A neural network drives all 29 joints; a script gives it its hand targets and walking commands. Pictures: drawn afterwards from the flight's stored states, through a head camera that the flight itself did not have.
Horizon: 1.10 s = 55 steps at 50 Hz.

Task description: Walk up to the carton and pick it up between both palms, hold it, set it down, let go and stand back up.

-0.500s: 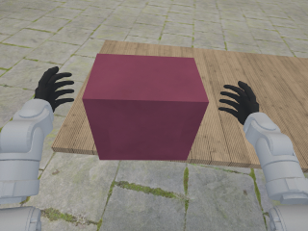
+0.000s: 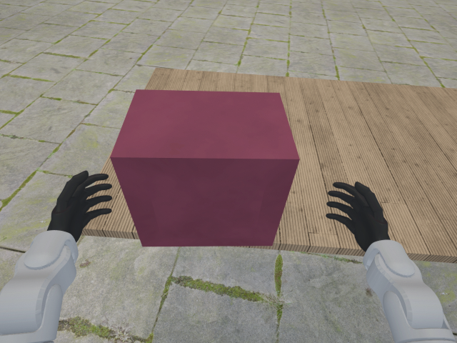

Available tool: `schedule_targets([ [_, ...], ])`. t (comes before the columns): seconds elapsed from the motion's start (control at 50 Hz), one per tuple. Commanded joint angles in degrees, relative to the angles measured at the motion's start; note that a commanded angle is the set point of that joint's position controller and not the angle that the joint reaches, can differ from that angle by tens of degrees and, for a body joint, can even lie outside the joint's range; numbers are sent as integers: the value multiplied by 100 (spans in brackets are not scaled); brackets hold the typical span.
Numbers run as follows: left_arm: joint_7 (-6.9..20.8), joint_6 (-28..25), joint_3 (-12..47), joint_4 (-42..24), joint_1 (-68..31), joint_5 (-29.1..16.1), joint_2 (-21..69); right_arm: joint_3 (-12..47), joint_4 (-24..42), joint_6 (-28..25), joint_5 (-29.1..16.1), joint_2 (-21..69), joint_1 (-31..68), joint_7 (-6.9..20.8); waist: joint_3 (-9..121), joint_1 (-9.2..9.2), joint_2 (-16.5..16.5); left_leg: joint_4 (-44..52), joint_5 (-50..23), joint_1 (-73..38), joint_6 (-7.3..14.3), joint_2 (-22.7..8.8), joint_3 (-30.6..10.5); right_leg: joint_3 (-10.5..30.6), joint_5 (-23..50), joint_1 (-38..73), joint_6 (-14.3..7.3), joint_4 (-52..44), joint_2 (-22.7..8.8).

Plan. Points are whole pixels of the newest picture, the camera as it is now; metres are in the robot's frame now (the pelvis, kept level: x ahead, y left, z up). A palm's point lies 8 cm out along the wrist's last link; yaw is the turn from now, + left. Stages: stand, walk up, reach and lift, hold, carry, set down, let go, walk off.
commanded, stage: set down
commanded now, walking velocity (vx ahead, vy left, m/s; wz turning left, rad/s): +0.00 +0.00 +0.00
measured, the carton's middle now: (208, 172) +0.43 +0.03 +0.09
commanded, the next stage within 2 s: let go in 1.60 s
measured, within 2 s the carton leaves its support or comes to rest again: neither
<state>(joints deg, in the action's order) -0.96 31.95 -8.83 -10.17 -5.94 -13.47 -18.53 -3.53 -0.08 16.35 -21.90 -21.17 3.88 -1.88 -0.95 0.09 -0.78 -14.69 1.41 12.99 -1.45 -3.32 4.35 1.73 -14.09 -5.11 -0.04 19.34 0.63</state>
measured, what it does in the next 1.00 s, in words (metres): stands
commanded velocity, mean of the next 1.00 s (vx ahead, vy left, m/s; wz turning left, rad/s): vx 0.00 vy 0.00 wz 0.00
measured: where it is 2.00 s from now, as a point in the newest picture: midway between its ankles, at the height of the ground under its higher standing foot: outside the picture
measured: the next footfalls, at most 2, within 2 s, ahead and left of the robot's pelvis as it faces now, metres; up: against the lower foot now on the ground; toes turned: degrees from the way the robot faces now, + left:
none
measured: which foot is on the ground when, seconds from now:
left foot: down 0.00-1.00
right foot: down 0.00-1.00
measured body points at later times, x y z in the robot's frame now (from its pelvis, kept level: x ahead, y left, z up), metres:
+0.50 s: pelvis +0.02 +0.00 +0.00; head +0.04 +0.01 +0.45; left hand +0.23 +0.24 +0.04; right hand +0.24 -0.22 +0.04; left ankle +0.07 +0.14 -0.75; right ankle -0.04 -0.12 -0.75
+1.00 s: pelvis +0.02 +0.00 +0.00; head +0.04 +0.01 +0.45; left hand +0.20 +0.25 -0.04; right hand +0.22 -0.22 -0.04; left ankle +0.07 +0.14 -0.75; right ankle -0.04 -0.12 -0.75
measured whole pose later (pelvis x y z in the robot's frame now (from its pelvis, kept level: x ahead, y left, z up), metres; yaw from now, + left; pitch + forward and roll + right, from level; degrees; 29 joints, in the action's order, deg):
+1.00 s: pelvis +0.02 +0.00 +0.00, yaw +1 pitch -2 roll +1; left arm 1.6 8.5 -1.9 10.7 15.9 -6.4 -14.9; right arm -1.0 -16.6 -1.1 -6.3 -12.0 -15.1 0.1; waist -4.9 1.2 -1.1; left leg -16.4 4.1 10.1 -1.4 -2.0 3.6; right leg 0.9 -15.9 -0.6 0.0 18.5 -0.6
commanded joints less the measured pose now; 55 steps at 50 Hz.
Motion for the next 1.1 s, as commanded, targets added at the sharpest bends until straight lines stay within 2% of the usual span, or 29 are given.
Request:
schedule_targets([
  [0.0, 183, -333, -435, -662, -563, 127, -672, -322, 916, -243, 68, -805, 723, -115, 1181, 136, -86, -221, -524, -2774, 37, 375, -197, -73, 1420, -1378, 329, -765, 129],
  [0.08, 291, -598, -419, -790, 351, 101, -599, -114, 1393, -384, 127, -640, 16, -183, 858, 153, -429, -179, -724, -2855, 115, 415, -189, -46, 1706, -1230, 373, -828, 119],
  [0.14, 279, -1025, -262, -1130, 533, -24, -559, -221, 1683, -578, 337, -581, -519, -166, 1023, 95, -174, -241, -901, -3092, 33, 388, -228, -57, 1505, -1445, 284, -870, 118],
  [0.18, 230, -1258, -174, -858, 467, -2, -615, -354, 1529, -603, 422, -456, -522, -109, 609, 142, -39, -195, -446, -2833, 33, 385, -210, -16, 832, -1754, 234, -971, 38],
  [0.2, 199, -1377, -238, -1030, 734, 27, -739, -289, 1708, -652, 452, -429, -758, -93, 543, 182, 19, -172, -409, -2804, 69, 382, -200, 16, 797, -1731, 217, -954, -22],
  [0.22, 167, -1476, -193, -1167, 701, -52, -799, -259, 1908, -709, 445, -352, -752, -89, 550, 202, -174, -199, -351, -2705, 91, 395, -217, 39, 807, -1743, 215, -953, -40],
  [0.3, 144, -1765, -60, -1378, 1330, -105, -704, -409, 1988, -887, 585, -405, -1429, -75, 865, 134, 135, -336, -881, -3064, -11, 364, -260, 5, 1176, -1623, 145, -847, -32],
  [0.32, 130, -1800, -32, -1317, 1435, -86, -689, -330, 1935, -927, 582, -347, -1542, -33, 872, 238, 307, -349, -1024, -3139, -57, 343, -255, -31, 1088, -1633, 117, -865, -4],
  [0.36, 152, -1851, 98, -1199, 1778, -89, -700, -394, 1776, -983, 678, -335, -1933, -11, 777, 145, 157, -397, -1167, -3177, -90, 347, -283, -54, 1187, -1634, 82, -901, -10],
  [0.38, 163, -1874, 97, -1090, 1876, -50, -630, -294, 1715, -1002, 678, -261, -2042, 11, 697, 224, 279, -379, -1157, -3260, -90, 325, -292, -41, 1014, -1664, 67, -922, -20],
  [0.4, 169, -1890, 96, -1006, 1915, -19, -620, -294, 1580, -999, 727, -273, -2009, 27, 566, 251, 183, -376, -1119, -3212, -87, 326, -279, -58, 927, -1677, 43, -964, -26],
  [0.42, 138, -1942, 126, -1188, 1727, -78, -682, -330, 1815, -1023, 668, -274, -1889, 56, 504, 297, 215, -323, -1137, -3067, -105, 301, -287, -82, 862, -1697, 24, -958, -11],
  [0.44, 109, -1963, 192, -1072, 1925, -50, -638, -377, 1596, -1030, 747, -290, -2030, 82, 516, 232, 216, -335, -1152, -3133, -92, 299, -279, -123, 797, -1678, 11, -939, 8],
  [0.46, 92, -1989, 204, -1002, 2031, -38, -641, -256, 1618, -1068, 781, -238, -2155, 113, 534, 387, 141, -375, -1356, -3131, -77, 306, -304, -96, 933, -1679, 1, -912, 13],
  [0.5, 107, -2062, 182, -749, 2106, -17, -644, -273, 1572, -1152, 888, -190, -2125, 137, 655, 333, 9, -365, -1250, -3063, -55, 321, -296, -79, 990, -1652, 54, -959, -26],
  [0.52, 155, -2039, 244, -257, 2370, 109, -540, -108, 1213, -1156, 956, -66, -2375, 155, 420, 316, 29, -416, -1260, -3109, -39, 343, -299, -46, 1056, -1734, 61, -941, -45],
  [0.54, 176, -2111, 147, -321, 2131, 66, -652, -179, 1316, -1207, 995, -95, -2231, 129, 528, 294, -139, -417, -1232, -2978, -7, 359, -291, -52, 1110, -1628, 100, -933, -38],
  [0.58, 234, -2240, 198, -147, 2194, 122, -574, -91, 1011, -1290, 1035, 20, -2289, 144, 381, 310, -125, -395, -1157, -2953, -5, 330, -276, -84, 978, -1571, 77, -940, -59],
  [0.62, 192, -2360, 196, -137, 1860, 122, -718, -248, 1192, -1355, 1131, -6, -1871, 110, 504, 251, -97, -389, -875, -2815, 42, 350, -298, -1, 810, -1587, 72, -948, -95],
  [0.66, 217, -2367, 296, 403, 2049, 253, -531, -112, 562, -1400, 1254, 188, -2115, 169, 283, 272, -126, -376, -698, -2885, 36, 347, -234, -82, 615, -1741, 80, -968, -86],
  [0.68, 220, -2377, 338, 417, 1903, 188, -476, -126, 601, -1433, 1337, 241, -1970, 175, 241, 190, -201, -384, -705, -2829, 29, 347, -232, -108, 667, -1827, 86, -923, -97],
  [0.72, 227, -2481, 249, 300, 1842, 237, -635, -156, 626, -1546, 1341, 169, -1928, 144, 466, 232, -85, -445, -927, -2883, 55, 358, -240, -80, 981, -1649, 80, -868, -103],
  [0.78, 216, -2584, 262, 503, 2045, 411, -590, -81, 98, -1716, 1393, 239, -2091, 158, 517, 232, 144, -544, -1314, -3011, -20, 345, -253, -130, 1220, -1599, 87, -773, -75],
  [0.8, 209, -2610, 312, 584, 1993, 439, -516, -90, 77, -1753, 1371, 204, -1995, 172, 480, 211, 141, -538, -1239, -2943, -61, 334, -270, -168, 1056, -1582, 75, -803, -49],
  [0.84, 269, -2561, 377, 1228, 2170, 650, -303, -64, -605, -1822, 1561, 284, -1981, 194, 206, 119, 195, -588, -1289, -3042, -57, 326, -260, -209, 1117, -1816, 59, -823, -47],
  [0.9, 258, -2551, 369, 1129, 2070, 661, -303, -18, -709, -1946, 1520, 258, -1869, 164, 431, 90, 134, -643, -1361, -3157, -93, 333, -276, -278, 1160, -1666, 13, -755, 13],
  [0.94, 233, -2501, 427, 1548, 1860, 779, -231, -18, -1176, -1957, 1620, 287, -1640, 189, 127, 42, 263, -662, -1191, -3092, -96, 331, -259, -302, 803, -1913, 11, -835, 28],
  [1.02, 174, -2628, 359, 1365, 1662, 752, -338, 9, -912, -2181, 1658, 349, -1356, 211, 611, 121, -90, -634, -984, -3019, 34, 345, -205, -308, 961, -1680, 53, -731, 47],
  [1.08, 123, -2688, 444, 1890, 1780, 940, -242, 91, -1534, -2337, 1742, 371, -1435, 289, 558, 137, 53, -689, -806, -3092, 17, 329, -190, -309, 690, -1851, 59, -714, 17],
])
